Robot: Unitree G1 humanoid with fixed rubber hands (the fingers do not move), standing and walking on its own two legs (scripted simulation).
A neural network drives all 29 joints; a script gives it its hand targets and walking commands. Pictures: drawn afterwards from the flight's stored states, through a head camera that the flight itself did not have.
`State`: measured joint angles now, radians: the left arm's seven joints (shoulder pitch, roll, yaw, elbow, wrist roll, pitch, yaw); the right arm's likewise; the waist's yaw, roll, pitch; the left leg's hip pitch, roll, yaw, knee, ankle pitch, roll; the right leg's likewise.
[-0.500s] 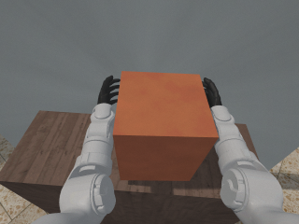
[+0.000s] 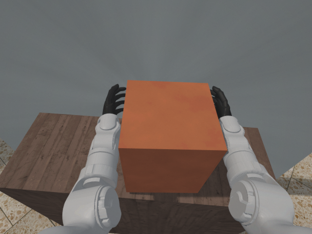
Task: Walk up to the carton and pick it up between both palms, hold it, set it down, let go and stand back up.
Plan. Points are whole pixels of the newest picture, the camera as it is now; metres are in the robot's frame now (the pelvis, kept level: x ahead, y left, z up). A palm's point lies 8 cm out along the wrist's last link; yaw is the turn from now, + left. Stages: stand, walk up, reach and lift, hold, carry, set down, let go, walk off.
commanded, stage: set down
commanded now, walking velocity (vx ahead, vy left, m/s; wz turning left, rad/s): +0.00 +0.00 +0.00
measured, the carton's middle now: (165, 140) +0.36 +0.02 +0.03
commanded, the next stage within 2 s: none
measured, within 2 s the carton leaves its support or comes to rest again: rests again in 0.02 s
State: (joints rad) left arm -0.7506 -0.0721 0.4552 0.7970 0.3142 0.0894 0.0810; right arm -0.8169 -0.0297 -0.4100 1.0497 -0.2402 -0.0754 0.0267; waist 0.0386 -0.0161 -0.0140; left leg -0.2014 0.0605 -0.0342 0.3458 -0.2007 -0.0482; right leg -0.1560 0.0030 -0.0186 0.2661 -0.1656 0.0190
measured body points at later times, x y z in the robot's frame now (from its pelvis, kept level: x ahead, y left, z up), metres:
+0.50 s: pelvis +0.00 +0.00 +0.00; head +0.03 +0.02 +0.45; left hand +0.41 +0.18 +0.07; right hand +0.43 -0.13 +0.08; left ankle -0.02 +0.15 -0.75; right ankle -0.02 -0.13 -0.75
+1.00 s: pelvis +0.00 +0.00 +0.00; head +0.03 +0.02 +0.45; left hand +0.41 +0.18 +0.07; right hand +0.43 -0.13 +0.08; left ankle -0.02 +0.15 -0.75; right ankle -0.02 -0.13 -0.75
